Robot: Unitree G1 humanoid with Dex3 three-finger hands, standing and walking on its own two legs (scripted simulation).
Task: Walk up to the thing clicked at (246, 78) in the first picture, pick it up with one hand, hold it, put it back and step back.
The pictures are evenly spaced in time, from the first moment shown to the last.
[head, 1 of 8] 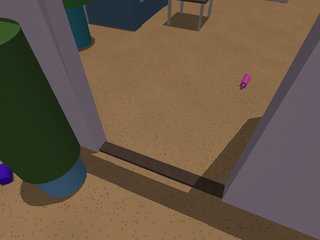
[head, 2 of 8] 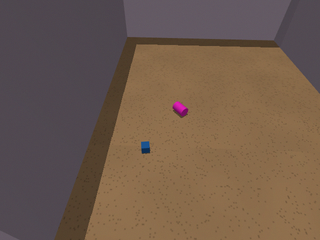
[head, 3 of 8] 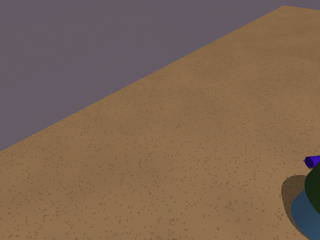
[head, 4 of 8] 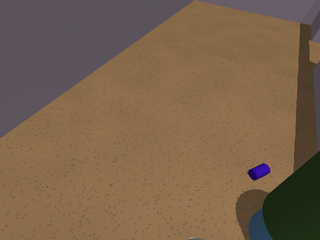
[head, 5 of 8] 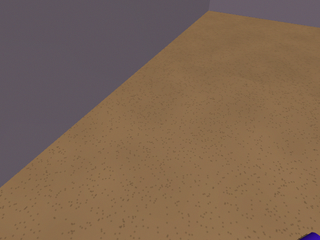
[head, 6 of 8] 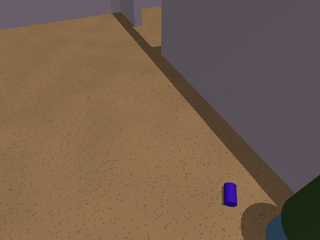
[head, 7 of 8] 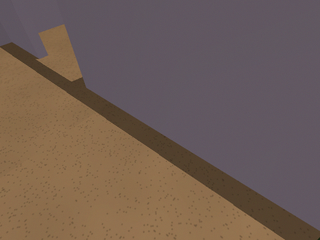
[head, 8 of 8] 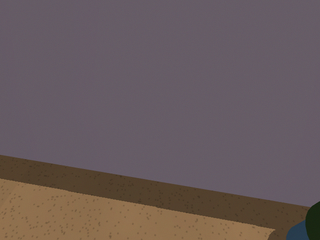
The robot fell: no
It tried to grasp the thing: no
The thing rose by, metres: 0.00
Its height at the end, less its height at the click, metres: +0.00
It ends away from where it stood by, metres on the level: 0.00
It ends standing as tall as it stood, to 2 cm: yes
